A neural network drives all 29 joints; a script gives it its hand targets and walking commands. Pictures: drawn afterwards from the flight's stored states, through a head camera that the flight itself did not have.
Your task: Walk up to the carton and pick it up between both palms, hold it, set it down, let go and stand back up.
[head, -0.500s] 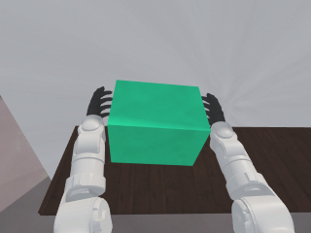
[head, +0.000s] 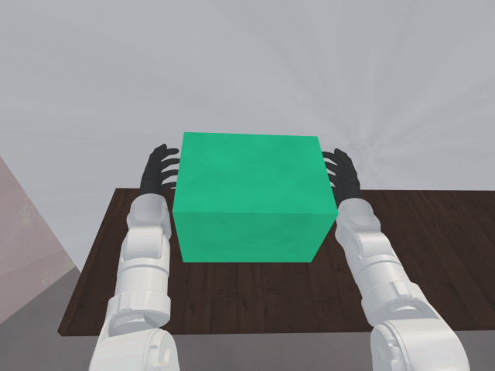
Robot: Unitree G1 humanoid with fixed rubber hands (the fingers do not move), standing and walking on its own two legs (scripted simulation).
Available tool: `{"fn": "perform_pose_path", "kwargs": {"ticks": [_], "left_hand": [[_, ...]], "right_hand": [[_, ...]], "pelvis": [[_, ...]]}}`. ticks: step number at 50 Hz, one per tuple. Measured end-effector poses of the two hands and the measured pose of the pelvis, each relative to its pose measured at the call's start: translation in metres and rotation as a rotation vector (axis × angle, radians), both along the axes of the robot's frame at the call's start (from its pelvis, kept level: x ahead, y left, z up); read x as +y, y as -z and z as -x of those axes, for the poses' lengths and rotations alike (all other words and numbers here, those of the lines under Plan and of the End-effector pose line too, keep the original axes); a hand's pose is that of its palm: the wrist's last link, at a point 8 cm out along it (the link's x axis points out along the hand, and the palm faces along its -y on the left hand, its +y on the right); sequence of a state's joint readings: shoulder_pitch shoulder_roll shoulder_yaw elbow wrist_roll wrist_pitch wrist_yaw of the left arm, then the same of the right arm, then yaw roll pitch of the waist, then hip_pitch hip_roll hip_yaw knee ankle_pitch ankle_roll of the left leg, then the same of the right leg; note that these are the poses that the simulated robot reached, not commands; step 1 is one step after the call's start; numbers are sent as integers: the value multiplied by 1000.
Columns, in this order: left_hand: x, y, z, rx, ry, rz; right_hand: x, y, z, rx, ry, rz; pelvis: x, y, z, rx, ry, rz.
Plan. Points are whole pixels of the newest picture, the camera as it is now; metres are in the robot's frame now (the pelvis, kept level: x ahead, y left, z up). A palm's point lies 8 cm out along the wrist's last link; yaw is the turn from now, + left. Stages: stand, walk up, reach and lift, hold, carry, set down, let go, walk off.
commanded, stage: set down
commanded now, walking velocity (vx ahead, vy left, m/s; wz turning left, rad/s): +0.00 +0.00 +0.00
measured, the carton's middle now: (249, 199) +0.40 +0.02 +0.09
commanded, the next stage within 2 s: none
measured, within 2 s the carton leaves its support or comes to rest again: neither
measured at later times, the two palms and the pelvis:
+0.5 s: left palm (166, 206) +0.38 +0.16 +0.09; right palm (349, 206) +0.38 -0.16 +0.09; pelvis +0.01 +0.00 +0.00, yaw +0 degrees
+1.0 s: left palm (172, 219) +0.38 +0.16 +0.05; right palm (348, 215) +0.39 -0.17 +0.06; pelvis +0.02 -0.01 +0.00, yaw +0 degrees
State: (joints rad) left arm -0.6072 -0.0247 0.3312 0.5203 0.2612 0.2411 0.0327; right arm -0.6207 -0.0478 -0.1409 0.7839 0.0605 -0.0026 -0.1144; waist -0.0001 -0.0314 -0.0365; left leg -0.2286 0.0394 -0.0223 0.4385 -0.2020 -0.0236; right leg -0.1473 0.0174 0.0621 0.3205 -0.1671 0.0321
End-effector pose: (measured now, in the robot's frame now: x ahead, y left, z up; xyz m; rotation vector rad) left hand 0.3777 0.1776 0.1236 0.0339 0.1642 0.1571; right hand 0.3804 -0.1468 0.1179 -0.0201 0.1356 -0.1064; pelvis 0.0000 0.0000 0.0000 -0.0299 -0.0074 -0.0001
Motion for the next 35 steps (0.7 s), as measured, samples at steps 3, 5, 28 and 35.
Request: {"fn": "perform_pose_path", "kwargs": {"ticks": [3, 5, 28, 35], "left_hand": [[0, 2, 2, -6, -2, -2], [-1, 4, 3, -6, -3, -5], [-16, 43, -6, 49, 10, -27], [-17, 53, -7, 57, 5, -30]], "right_hand": [[0, 0, 1, -7, -4, 10], [-1, 2, 2, -8, -7, 16], [-15, 34, -5, 43, -7, 51], [-17, 42, -9, 50, -12, 48]], "pelvis": [[0, 0, 0, 0, 0, 0], [0, 0, 0, -1, 0, 0], [-5, -1, -10, 23, -1, -6], [-7, -1, -14, 31, -1, -8]]}}
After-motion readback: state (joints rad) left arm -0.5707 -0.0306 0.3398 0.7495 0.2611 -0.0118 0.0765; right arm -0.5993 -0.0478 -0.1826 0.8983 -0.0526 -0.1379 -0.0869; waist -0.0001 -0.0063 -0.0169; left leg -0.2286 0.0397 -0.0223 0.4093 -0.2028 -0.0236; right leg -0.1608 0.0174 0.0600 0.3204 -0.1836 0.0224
